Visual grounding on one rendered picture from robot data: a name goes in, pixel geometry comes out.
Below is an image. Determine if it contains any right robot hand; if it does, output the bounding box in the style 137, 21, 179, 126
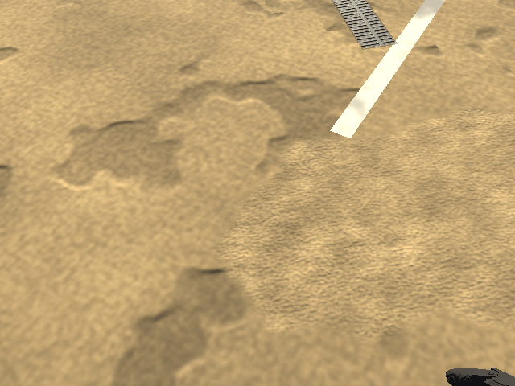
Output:
446, 368, 515, 386

